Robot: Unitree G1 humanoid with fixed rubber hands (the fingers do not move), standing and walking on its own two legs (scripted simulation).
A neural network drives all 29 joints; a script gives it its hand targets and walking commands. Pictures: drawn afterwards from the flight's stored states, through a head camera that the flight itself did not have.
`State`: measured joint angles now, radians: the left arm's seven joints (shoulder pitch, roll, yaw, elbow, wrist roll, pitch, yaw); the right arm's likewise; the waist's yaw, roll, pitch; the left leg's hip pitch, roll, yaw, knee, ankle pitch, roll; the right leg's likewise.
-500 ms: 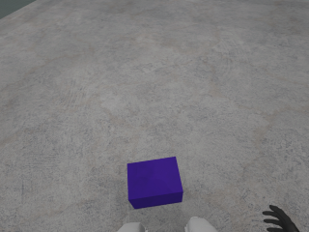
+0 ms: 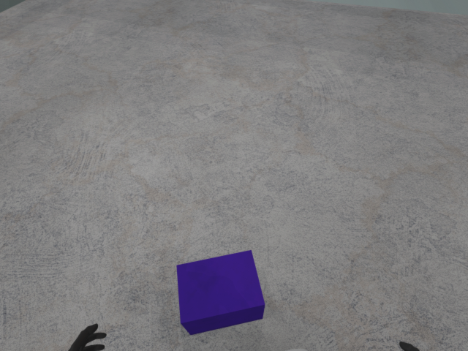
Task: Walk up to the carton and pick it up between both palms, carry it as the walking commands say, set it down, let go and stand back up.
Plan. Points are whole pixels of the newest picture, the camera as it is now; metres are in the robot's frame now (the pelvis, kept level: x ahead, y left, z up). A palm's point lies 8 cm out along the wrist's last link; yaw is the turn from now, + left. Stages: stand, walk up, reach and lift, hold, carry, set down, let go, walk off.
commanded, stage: walk up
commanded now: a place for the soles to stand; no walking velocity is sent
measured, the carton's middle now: (220, 292) +0.40 +0.08 -0.67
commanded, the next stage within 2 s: none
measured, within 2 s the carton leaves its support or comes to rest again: neither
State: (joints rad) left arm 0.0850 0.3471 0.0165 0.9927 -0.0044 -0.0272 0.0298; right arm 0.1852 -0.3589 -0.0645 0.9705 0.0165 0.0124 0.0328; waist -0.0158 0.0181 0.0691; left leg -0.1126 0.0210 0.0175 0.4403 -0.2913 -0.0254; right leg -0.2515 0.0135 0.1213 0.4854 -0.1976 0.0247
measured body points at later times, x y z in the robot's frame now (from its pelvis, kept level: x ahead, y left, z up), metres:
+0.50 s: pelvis +0.04 +0.00 +0.00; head +0.06 +0.00 +0.45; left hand +0.13 +0.31 -0.12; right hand +0.12 -0.29 -0.13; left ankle -0.03 +0.14 -0.74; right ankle +0.04 -0.13 -0.74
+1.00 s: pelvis +0.04 +0.01 +0.00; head +0.06 +0.00 +0.45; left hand +0.13 +0.31 -0.13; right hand +0.11 -0.29 -0.13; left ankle -0.03 +0.14 -0.74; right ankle +0.04 -0.13 -0.74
